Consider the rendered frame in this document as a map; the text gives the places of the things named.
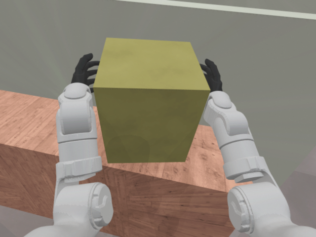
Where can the robot right hand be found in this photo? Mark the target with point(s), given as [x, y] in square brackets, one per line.
[212, 76]

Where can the pedestal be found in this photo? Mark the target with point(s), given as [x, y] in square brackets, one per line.
[152, 199]

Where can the right robot forearm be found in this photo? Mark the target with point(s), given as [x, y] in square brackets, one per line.
[242, 162]

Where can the right robot upper arm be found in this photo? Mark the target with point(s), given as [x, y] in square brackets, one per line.
[260, 210]

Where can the robot left hand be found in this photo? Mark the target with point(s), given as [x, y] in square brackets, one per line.
[81, 71]

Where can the left robot forearm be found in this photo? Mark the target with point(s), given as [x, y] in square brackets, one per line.
[76, 137]

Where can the carton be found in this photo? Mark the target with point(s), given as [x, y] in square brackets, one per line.
[150, 96]

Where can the left robot upper arm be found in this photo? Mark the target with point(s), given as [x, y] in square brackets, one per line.
[79, 211]

